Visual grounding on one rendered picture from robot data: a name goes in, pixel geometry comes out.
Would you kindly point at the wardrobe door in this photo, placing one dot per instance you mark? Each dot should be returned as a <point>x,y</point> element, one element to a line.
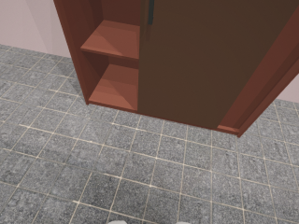
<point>278,60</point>
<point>198,55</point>

